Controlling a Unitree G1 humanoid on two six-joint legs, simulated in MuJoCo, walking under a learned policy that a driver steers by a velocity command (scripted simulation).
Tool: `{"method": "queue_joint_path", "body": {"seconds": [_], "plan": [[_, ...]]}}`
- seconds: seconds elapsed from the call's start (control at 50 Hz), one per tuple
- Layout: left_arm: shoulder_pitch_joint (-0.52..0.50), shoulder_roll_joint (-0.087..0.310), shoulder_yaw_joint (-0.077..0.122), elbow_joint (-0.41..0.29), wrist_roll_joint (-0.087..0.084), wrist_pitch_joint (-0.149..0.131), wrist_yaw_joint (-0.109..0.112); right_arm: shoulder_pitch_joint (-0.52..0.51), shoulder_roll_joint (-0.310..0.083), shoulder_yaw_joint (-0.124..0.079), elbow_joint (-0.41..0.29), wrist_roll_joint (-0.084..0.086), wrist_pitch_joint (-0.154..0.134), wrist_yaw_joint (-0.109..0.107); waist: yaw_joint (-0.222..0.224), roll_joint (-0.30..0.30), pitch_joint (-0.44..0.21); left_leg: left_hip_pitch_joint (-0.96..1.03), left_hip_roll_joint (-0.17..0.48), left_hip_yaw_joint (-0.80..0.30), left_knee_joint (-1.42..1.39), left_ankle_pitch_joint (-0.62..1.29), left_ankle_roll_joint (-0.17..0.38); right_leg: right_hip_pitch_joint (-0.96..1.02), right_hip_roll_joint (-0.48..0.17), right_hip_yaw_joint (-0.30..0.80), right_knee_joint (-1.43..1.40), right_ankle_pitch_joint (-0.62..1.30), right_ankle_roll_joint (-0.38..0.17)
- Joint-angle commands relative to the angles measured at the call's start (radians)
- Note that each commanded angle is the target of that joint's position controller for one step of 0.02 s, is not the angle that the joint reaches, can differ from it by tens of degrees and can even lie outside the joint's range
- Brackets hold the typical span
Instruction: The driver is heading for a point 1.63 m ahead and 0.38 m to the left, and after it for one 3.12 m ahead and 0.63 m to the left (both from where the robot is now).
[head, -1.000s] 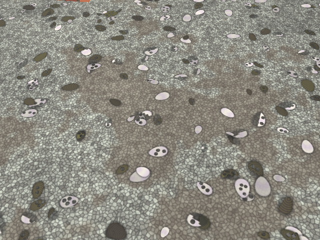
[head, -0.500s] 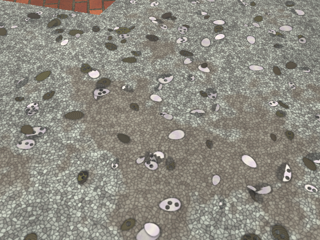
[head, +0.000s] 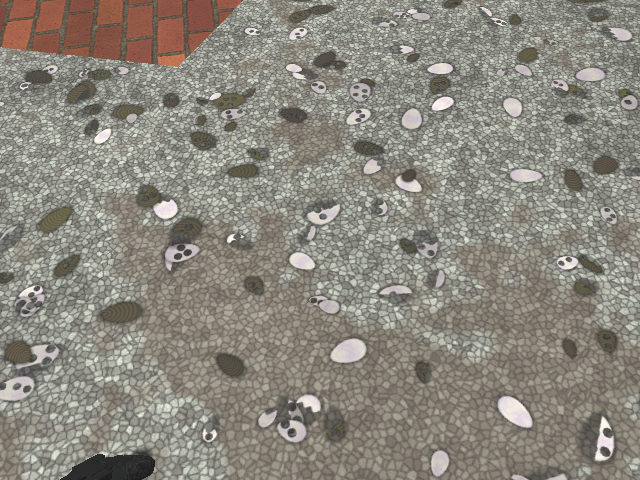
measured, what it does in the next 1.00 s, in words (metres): walks ahead, turning left: left foot, then right foot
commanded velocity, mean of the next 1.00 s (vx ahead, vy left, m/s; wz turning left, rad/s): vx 0.07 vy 0.00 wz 0.37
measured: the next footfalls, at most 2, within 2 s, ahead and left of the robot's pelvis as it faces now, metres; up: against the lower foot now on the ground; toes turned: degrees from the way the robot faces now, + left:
left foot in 0.40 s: +0.15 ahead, +0.14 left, +0.00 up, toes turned +18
right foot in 0.80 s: +0.22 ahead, -0.09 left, +0.00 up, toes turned +23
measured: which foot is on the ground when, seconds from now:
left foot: up 0.00-0.38, down 0.40-1.00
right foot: down 0.00-0.40, up 0.42-0.78, down 0.80-1.00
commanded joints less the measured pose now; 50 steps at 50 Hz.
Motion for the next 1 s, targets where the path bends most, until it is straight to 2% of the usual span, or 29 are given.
{"method": "queue_joint_path", "body": {"seconds": [0.02, 0.04, 0.06, 0.08, 0.12, 0.22, 0.3, 0.36, 0.38, 0.4, 0.42, 0.44, 0.46, 0.48, 0.5, 0.52, 0.56, 0.62, 0.7, 0.74, 0.78, 0.8, 0.82, 0.84, 0.86, 0.88, 0.9, 0.94, 1.0], "plan": [[0.148, 0.124, 0.038, -0.001, -0.007, 0.009, 0.015, -0.02, -0.12, -0.036, -0.085, 0.007, 0.003, -0.014, 0.086, -0.115, -0.189, -0.375, 0.086, -0.019, 0.204, 0.012, -0.018, 0.452, -0.308, 0.255, -0.162, 0.543, -0.192], [0.105, 0.106, 0.034, 0.002, -0.002, 0.006, 0.015, -0.002, -0.105, -0.042, -0.081, 0.003, 0.027, -0.02, 0.05, -0.137, -0.154, -0.303, 0.113, -0.014, 0.161, 0.056, -0.022, 0.341, -0.281, 0.19, -0.205, 0.497, -0.176], [0.074, 0.11, 0.037, 0.006, 0.008, 0.002, 0.013, 0.016, -0.083, -0.042, -0.083, 0.002, 0.049, -0.023, 0.028, -0.147, -0.134, -0.242, 0.106, 0.007, 0.153, 0.094, -0.03, 0.255, -0.269, 0.149, -0.244, 0.475, -0.18], [0.052, 0.117, 0.04, 0.008, 0.013, -0.001, 0.014, 0.021, -0.064, -0.042, -0.093, 0.0, 0.065, -0.026, 0.015, -0.147, -0.122, -0.222, 0.104, 0.017, 0.13, 0.12, -0.038, 0.211, -0.271, 0.116, -0.272, 0.467, -0.195], [0.029, 0.14, 0.049, 0.02, 0.013, -0.002, 0.024, -0.011, -0.053, -0.044, -0.129, -0.007, 0.081, -0.028, 0.007, -0.141, -0.104, -0.234, 0.114, 0.021, 0.048, 0.188, -0.045, 0.193, -0.281, 0.063, -0.307, 0.443, -0.208], [0.018, 0.172, 0.059, 0.046, -0.002, 0.028, 0.051, -0.117, -0.05, -0.045, -0.192, -0.013, 0.085, 0.001, 0.038, -0.114, -0.115, -0.18, 0.118, 0.061, -0.186, 0.363, -0.024, 0.247, -0.274, -0.048, -0.319, 0.329, -0.191], [0.042, 0.207, 0.072, 0.067, -0.025, 0.059, 0.045, -0.19, -0.074, -0.057, -0.247, -0.012, 0.102, 0.024, 0.06, -0.11, -0.093, -0.179, 0.102, 0.095, -0.291, 0.279, 0.004, 0.334, -0.314, -0.049, -0.255, 0.273, -0.171], [0.03, 0.216, 0.079, 0.075, -0.048, 0.075, 0.043, -0.175, -0.081, -0.067, -0.265, -0.011, 0.11, 0.034, 0.032, -0.111, -0.091, -0.098, 0.066, 0.137, -0.46, 0.314, 0.048, 0.362, -0.311, -0.069, -0.135, 0.272, -0.109], [0.072, 0.197, 0.077, 0.094, -0.049, 0.078, 0.04, -0.145, -0.105, -0.078, -0.26, -0.017, 0.108, 0.026, 0.023, -0.074, -0.106, -0.008, 0.046, 0.124, -0.552, 0.432, 0.077, 0.337, -0.27, -0.101, -0.039, 0.249, -0.059], [0.115, 0.164, 0.07, 0.099, -0.023, 0.076, 0.036, -0.079, -0.203, -0.11, -0.254, -0.017, 0.103, 0.007, 0.018, 0.093, -0.152, 0.166, 0.134, -0.034, -0.611, 0.813, 0.136, 0.212, -0.178, -0.169, 0.186, 0.111, 0.022], [0.081, 0.111, 0.05, 0.043, 0.019, 0.071, 0.032, -0.069, -0.31, -0.126, -0.269, -0.034, 0.098, -0.01, 0.042, 0.34, -0.169, 0.347, 0.376, -0.406, -0.607, 1.137, 0.352, -0.141, 0.003, -0.174, 0.492, -0.493, 0.126], [0.016, 0.136, 0.055, 0.037, 0.009, 0.07, 0.031, -0.041, -0.244, -0.106, -0.273, -0.045, 0.074, 0.003, -0.02, 0.188, -0.28, 0.345, 0.404, -0.448, -0.625, 1.078, 0.427, -0.181, 0.021, 0.048, 0.658, -0.595, 0.12], [-0.01, 0.153, 0.061, 0.031, -0.021, 0.072, 0.03, -0.08, -0.221, -0.098, -0.275, -0.039, 0.054, 0.007, -0.006, 0.129, -0.243, 0.321, 0.357, -0.354, -0.636, 1.017, 0.387, -0.215, 0.004, 0.087, 0.695, -0.527, 0.101], [-0.001, 0.145, 0.061, 0.043, -0.027, 0.073, 0.039, -0.131, -0.198, -0.095, -0.278, -0.022, 0.043, 0.002, 0.022, 0.082, -0.206, 0.285, 0.301, -0.287, -0.636, 0.908, 0.324, -0.23, -0.016, 0.103, 0.66, -0.443, 0.088], [-0.006, 0.16, 0.067, 0.048, -0.017, 0.075, 0.049, -0.176, -0.169, -0.086, -0.286, -0.007, 0.044, -0.005, 0.035, 0.061, -0.178, 0.25, 0.277, -0.266, -0.645, 0.838, 0.285, -0.234, -0.027, 0.112, 0.612, -0.378, 0.086], [-0.004, 0.17, 0.072, 0.05, -0.012, 0.077, 0.054, -0.204, -0.157, -0.079, -0.294, -0.007, 0.049, -0.014, 0.055, 0.073, -0.173, 0.193, 0.256, -0.244, -0.656, 0.822, 0.271, -0.183, -0.024, 0.114, 0.584, -0.334, 0.087], [0.037, 0.151, 0.068, 0.067, -0.018, 0.081, 0.053, -0.217, -0.151, -0.074, -0.302, -0.022, 0.055, -0.023, 0.073, 0.086, -0.196, 0.165, 0.24, -0.211, -0.661, 0.838, 0.269, -0.117, -0.004, 0.1, 0.522, -0.28, 0.097], [0.033, 0.118, 0.054, 0.076, -0.021, 0.086, 0.051, -0.21, -0.152, -0.072, -0.291, -0.024, 0.057, -0.028, 0.057, 0.096, -0.197, 0.139, 0.222, -0.187, -0.663, 0.774, 0.261, -0.036, -0.001, 0.094, 0.361, -0.241, 0.11], [0.029, 0.131, 0.051, 0.084, -0.026, 0.092, 0.042, -0.222, -0.151, -0.063, -0.273, -0.034, 0.064, -0.023, 0.036, 0.13, -0.161, 0.063, 0.216, -0.207, -0.678, 0.605, 0.254, 0.075, 0.0, 0.08, 0.227, -0.219, 0.106], [0.035, 0.134, 0.051, 0.088, -0.026, 0.088, 0.035, -0.228, -0.138, -0.053, -0.26, -0.033, 0.067, -0.018, 0.036, 0.131, -0.138, 0.052, 0.213, -0.228, -0.666, 0.543, 0.243, 0.114, 0.002, 0.073, 0.143, -0.211, 0.093], [0.08, 0.116, 0.046, 0.109, -0.02, 0.078, 0.024, -0.253, -0.111, -0.038, -0.25, -0.024, 0.069, -0.016, 0.076, 0.112, -0.123, 0.017, 0.18, -0.217, -0.626, 0.495, 0.199, 0.228, 0.015, 0.046, -0.074, -0.066, 0.066], [0.092, 0.126, 0.045, 0.114, -0.006, 0.073, 0.021, -0.218, -0.088, -0.028, -0.234, -0.025, 0.067, -0.016, 0.076, 0.079, -0.121, -0.014, 0.146, -0.205, -0.607, 0.439, 0.151, 0.3, -0.013, 0.08, -0.161, 0.043, 0.043], [0.111, 0.189, 0.053, 0.11, 0.011, 0.07, 0.023, -0.185, -0.059, -0.018, -0.229, -0.041, 0.061, -0.016, 0.048, -0.049, -0.135, -0.061, 0.071, -0.136, -0.494, 0.329, 0.09, 0.36, -0.153, 0.224, -0.196, 0.186, -0.004], [0.05, 0.213, 0.052, 0.115, 0.011, 0.069, 0.024, -0.146, -0.042, -0.019, -0.233, -0.04, 0.057, -0.013, -0.023, -0.201, -0.111, -0.058, -0.019, -0.042, -0.484, 0.175, 0.042, 0.263, -0.24, 0.303, -0.196, 0.185, -0.11], [-0.009, 0.148, 0.035, 0.099, 0.009, 0.064, 0.022, -0.184, -0.075, -0.022, -0.225, -0.051, 0.057, -0.015, -0.005, -0.198, -0.098, 0.028, 0.011, -0.034, -0.499, 0.194, 0.018, 0.178, -0.234, 0.314, -0.228, 0.048, -0.134], [-0.017, 0.129, 0.029, 0.102, 0.009, 0.057, 0.019, -0.22, -0.092, -0.029, -0.224, -0.049, 0.059, -0.017, 0.009, -0.182, -0.084, 0.057, 0.015, -0.037, -0.527, 0.272, 0.02, 0.171, -0.177, 0.271, -0.226, -0.045, -0.092], [-0.001, 0.144, 0.031, 0.113, 0.007, 0.051, 0.018, -0.241, -0.085, -0.029, -0.216, -0.048, 0.064, -0.021, 0.024, -0.17, -0.086, 0.083, 0.017, -0.039, -0.538, 0.327, 0.024, 0.169, -0.139, 0.235, -0.221, -0.09, -0.053], [0.026, 0.145, 0.024, 0.131, 0.002, 0.039, 0.02, -0.232, -0.087, -0.03, -0.204, -0.045, 0.076, -0.021, 0.034, -0.142, -0.069, 0.105, 0.033, -0.061, -0.558, 0.384, 0.034, 0.157, -0.107, 0.196, -0.221, -0.129, -0.018], [0.059, 0.139, 0.019, 0.155, -0.006, 0.04, 0.029, -0.224, -0.076, -0.029, -0.173, -0.04, 0.066, -0.017, 0.052, -0.076, -0.058, 0.088, 0.034, -0.065, -0.578, 0.423, 0.04, 0.196, -0.072, 0.152, -0.184, -0.11, -0.002]]}}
